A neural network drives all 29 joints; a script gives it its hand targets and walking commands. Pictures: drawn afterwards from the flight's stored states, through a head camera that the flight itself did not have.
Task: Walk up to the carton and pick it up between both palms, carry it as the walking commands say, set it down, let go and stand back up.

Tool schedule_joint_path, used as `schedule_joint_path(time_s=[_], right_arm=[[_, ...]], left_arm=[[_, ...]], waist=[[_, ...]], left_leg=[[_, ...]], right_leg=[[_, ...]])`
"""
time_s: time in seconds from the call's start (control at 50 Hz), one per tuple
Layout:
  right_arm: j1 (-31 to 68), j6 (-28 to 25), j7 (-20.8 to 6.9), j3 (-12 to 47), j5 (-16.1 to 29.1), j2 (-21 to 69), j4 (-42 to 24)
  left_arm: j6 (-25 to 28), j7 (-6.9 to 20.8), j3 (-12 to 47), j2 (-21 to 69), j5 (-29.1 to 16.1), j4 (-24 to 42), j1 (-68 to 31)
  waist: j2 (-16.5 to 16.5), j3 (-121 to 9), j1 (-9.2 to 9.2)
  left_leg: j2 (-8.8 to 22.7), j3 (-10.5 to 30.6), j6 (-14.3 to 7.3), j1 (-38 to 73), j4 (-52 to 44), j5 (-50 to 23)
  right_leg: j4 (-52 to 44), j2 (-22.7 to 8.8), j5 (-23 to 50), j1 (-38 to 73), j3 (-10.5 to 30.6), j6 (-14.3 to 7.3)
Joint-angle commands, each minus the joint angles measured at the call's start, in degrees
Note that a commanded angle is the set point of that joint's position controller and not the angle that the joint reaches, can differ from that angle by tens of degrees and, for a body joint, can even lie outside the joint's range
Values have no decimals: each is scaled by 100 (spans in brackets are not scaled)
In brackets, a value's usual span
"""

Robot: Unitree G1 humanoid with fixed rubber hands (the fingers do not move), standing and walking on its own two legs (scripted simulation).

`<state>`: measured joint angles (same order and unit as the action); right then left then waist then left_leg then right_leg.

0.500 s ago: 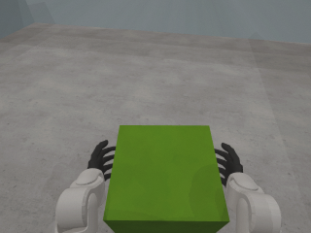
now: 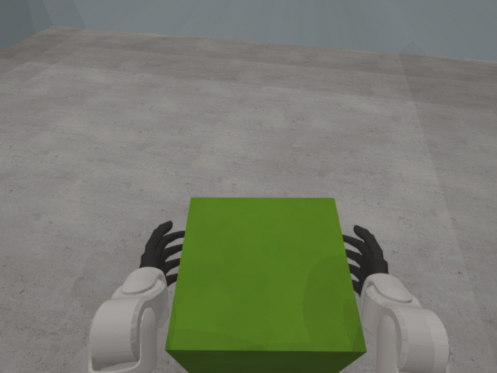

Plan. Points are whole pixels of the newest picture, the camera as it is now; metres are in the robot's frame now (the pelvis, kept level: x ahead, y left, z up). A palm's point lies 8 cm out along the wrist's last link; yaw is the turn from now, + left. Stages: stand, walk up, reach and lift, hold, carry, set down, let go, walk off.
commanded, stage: carry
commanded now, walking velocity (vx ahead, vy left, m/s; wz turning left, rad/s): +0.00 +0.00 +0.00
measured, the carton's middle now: (261, 296) +0.25 +0.00 +0.02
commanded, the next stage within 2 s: none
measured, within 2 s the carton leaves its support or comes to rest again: neither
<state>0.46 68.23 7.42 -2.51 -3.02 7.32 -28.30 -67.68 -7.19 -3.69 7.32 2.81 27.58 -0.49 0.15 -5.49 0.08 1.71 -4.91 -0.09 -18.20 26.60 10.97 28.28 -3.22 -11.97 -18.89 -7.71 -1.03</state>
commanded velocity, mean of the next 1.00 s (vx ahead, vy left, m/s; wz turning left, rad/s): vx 0.00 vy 0.00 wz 0.00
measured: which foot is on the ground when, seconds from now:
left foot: down 0.00-1.00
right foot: down 0.00-1.00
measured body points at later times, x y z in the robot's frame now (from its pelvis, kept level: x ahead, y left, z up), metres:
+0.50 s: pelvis +0.01 -0.01 +0.00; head +0.00 -0.01 +0.45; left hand +0.27 +0.15 +0.08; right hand +0.27 -0.16 +0.08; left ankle +0.03 +0.12 -0.74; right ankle +0.03 -0.11 -0.74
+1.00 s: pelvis +0.02 -0.01 +0.00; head +0.01 -0.02 +0.45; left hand +0.29 +0.14 +0.07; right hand +0.29 -0.17 +0.06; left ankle +0.03 +0.12 -0.74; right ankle +0.03 -0.11 -0.74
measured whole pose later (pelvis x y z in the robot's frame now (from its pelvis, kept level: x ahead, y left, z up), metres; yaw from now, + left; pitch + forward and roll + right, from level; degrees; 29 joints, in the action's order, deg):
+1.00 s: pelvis +0.02 -0.01 +0.00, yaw -1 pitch +3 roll +0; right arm 3.3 58.8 6.3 -3.8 -4.4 7.3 -16.7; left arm -58.8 -5.9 -5.2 7.3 4.7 16.5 -3.4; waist 0.5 -5.4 0.0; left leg 3.4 -4.9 1.4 -17.7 28.3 13.5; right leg 29.5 -1.8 -14.2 -18.4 -7.5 -2.0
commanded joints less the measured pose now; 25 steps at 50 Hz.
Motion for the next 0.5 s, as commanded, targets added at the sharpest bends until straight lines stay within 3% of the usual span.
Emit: schedule_joint_path(time_s=[0.0,0.48], right_arm=[[2016,-64,-539,3398,1393,4156,-359],[2126,-319,-629,3293,1279,4216,62]], left_arm=[[26,610,3477,4143,-1474,463,-2007],[282,704,3346,4180,-1339,61,-2147]], waist=[[-45,-842,7],[-33,-892,0]], left_leg=[[539,535,-159,336,-403,-247],[547,482,-110,369,-294,-372]], right_leg=[[-553,-586,134,331,622,-56],[-466,-525,530,444,615,-118]])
